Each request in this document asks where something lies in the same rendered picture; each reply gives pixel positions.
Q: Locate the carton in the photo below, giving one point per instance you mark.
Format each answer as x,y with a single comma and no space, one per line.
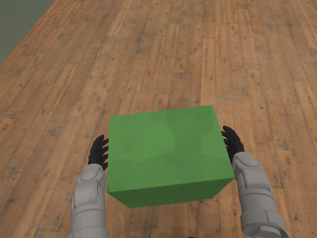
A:
168,156

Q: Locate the left robot forearm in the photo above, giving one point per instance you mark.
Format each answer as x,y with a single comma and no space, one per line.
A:
88,209

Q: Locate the robot right hand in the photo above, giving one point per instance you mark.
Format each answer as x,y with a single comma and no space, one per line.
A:
233,142

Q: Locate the right robot forearm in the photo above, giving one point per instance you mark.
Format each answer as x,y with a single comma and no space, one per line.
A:
259,213

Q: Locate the robot left hand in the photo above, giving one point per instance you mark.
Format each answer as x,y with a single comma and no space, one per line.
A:
97,152

